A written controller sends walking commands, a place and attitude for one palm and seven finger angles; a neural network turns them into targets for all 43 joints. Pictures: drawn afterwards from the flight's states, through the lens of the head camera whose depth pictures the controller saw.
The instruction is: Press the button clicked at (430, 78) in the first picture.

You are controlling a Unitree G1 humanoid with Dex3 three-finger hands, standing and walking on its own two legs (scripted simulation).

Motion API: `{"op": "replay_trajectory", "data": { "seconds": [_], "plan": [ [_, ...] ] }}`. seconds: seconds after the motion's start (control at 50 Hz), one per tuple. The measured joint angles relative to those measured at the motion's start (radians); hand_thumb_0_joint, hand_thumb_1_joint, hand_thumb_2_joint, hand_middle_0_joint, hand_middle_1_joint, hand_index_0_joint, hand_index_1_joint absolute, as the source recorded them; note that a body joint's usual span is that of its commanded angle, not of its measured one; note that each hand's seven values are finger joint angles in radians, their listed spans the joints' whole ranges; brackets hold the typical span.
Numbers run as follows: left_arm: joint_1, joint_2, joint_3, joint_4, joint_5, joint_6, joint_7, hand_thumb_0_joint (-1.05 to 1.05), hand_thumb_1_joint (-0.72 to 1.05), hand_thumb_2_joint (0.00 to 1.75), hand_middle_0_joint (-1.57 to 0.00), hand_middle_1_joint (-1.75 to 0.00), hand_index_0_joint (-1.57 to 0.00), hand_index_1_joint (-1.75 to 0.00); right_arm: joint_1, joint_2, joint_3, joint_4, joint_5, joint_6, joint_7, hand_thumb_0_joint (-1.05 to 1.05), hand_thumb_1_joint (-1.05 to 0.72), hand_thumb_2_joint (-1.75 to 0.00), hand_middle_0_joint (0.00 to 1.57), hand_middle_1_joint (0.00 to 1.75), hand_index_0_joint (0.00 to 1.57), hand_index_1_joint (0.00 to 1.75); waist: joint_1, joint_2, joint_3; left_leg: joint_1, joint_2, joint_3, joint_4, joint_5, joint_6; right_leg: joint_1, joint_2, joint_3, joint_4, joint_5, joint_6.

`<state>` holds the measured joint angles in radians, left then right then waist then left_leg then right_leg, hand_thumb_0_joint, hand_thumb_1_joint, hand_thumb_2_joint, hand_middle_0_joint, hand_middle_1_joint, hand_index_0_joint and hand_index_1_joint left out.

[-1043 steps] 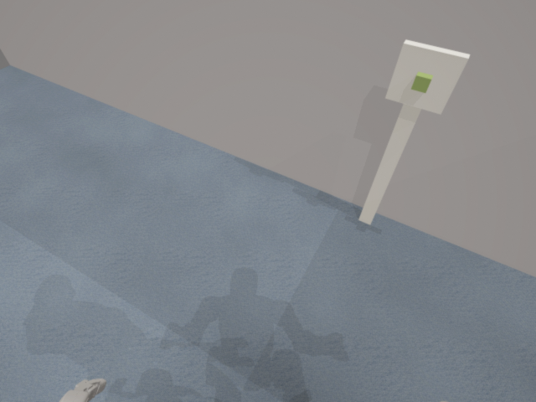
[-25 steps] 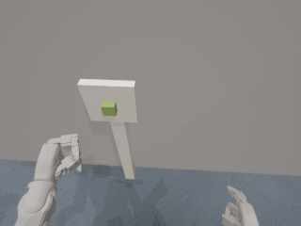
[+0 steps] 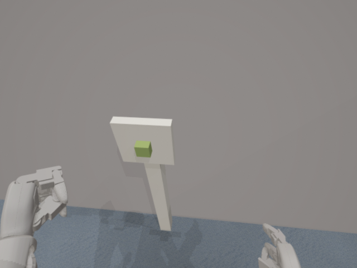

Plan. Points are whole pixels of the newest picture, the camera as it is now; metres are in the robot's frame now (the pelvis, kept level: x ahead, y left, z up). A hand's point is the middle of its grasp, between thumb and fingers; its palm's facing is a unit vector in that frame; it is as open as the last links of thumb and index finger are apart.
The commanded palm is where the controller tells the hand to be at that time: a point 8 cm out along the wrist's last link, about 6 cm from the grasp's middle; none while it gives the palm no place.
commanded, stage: draw the hand back to the body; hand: left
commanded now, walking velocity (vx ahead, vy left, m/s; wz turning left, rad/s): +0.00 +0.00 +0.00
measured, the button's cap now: (143, 148) +0.46 +0.17 -0.02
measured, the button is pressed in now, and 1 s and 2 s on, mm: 0 0 0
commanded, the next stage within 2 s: step back with the hand held close in 0.38 s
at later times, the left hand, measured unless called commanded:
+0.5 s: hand (48, 211) +0.16 +0.22 +0.16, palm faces +0.41 -0.82 -0.40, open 3.1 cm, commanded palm +0.11 +0.27 +0.18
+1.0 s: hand (30, 226) +0.14 +0.25 +0.16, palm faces +0.32 -0.80 -0.50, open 3.1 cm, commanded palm +0.07 +0.29 +0.18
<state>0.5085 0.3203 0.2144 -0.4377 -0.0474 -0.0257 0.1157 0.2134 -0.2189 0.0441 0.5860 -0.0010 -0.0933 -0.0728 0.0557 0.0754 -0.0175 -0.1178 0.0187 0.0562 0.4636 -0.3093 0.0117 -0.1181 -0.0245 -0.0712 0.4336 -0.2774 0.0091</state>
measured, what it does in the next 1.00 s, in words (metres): shifts its weight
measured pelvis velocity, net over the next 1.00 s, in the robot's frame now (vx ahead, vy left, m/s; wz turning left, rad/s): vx -0.06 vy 0.01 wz -0.02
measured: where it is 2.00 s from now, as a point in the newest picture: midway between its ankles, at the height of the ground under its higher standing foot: outside the picture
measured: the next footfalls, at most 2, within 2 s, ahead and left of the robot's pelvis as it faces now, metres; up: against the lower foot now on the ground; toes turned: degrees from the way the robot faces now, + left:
none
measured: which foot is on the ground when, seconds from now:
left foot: down 0.00-1.00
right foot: down 0.00-1.00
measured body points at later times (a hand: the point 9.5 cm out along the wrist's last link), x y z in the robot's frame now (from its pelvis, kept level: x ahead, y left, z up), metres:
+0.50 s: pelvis -0.02 -0.01 +0.00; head -0.05 -0.04 +0.45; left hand +0.13 +0.27 +0.19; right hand +0.17 -0.23 -0.08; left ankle -0.04 +0.11 -0.74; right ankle -0.03 -0.12 -0.74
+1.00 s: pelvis -0.06 +0.01 +0.00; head -0.04 +0.01 +0.44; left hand +0.11 +0.29 +0.18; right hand +0.11 -0.24 -0.08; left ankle -0.04 +0.11 -0.74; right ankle -0.03 -0.12 -0.74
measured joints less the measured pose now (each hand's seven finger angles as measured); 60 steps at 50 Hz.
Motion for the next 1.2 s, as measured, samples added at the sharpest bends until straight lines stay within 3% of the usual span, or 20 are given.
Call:
{"op": "replay_trajectory", "data": {
  "seconds": [0.18,0.52,0.62,0.8,0.94,1.2],
  "plan": [
    [0.047,0.017,0.083,-0.073,-0.004,-0.041,0.003,0.02,0.89,0.9,-1.31,-1.49,-1.31,-1.5,0.004,-0.01,-0.022,0.021,0.001,-0.018,-0.003,0.01,-0.9,-0.9,0.2,0.3,0.2,0.3,0.012,0.011,0.004,0.02,0.009,0.001,-0.009,0.008,-0.006,0.021,0.01,0.001,-0.013,0.011,-0.007],
    [0.024,-0.001,0.065,-0.039,0.001,-0.062,0.002,0.02,0.89,0.9,-1.31,-1.49,-1.31,-1.5,-0.001,-0.003,-0.026,0.036,-0.003,-0.044,-0.015,0.01,-0.9,-0.9,0.2,0.3,0.2,0.3,0.008,0.002,0.031,0.036,0.022,0.002,-0.023,0.037,-0.016,0.036,0.024,0.002,-0.03,0.041,-0.02],
    [0.02,0.002,0.118,-0.026,0.009,-0.113,0.002,0.02,0.89,0.9,-1.31,-1.49,-1.31,-1.5,-0.017,-0.011,-0.022,0.011,-0.011,0.009,-0.005,0.01,-0.9,-0.9,0.2,0.3,0.2,0.3,-0.021,0.006,0.018,-0.036,0.032,-0.001,-0.006,0.044,-0.012,-0.016,0.034,0.0,-0.056,0.072,-0.019],
    [0.113,0.045,0.111,-0.085,0.014,-0.13,0.003,0.02,0.89,0.9,-1.31,-1.49,-1.31,-1.5,-0.023,-0.022,-0.056,-0.027,-0.004,0.09,-0.011,0.01,-0.9,-0.9,0.2,0.3,0.2,0.3,-0.063,-0.03,0.042,-0.107,0.004,0.026,-0.01,0.071,0.008,-0.114,0.005,0.026,-0.018,0.085,0.002],
    [0.125,0.081,0.149,-0.132,0.015,-0.143,0.02,0.02,0.89,0.9,-1.31,-1.49,-1.31,-1.5,-0.022,-0.009,-0.059,-0.046,0.002,0.1,-0.013,0.01,-0.9,-0.9,0.2,0.3,0.2,0.3,-0.064,-0.058,0.05,-0.152,-0.006,0.031,0.034,0.071,0.02,-0.164,-0.008,0.032,0.035,0.083,0.011],
    [0.108,0.037,0.142,-0.156,0.04,-0.177,0.038,0.02,0.89,0.9,-1.31,-1.49,-1.31,-1.5,-0.015,0.008,-0.033,-0.054,-0.007,0.049,-0.01,0.01,-0.9,-0.9,0.2,0.3,0.2,0.3,-0.049,-0.061,0.037,-0.263,0.005,0.011,0.142,0.071,0.03,-0.245,-0.001,0.016,0.094,0.107,0.008]
  ]
}}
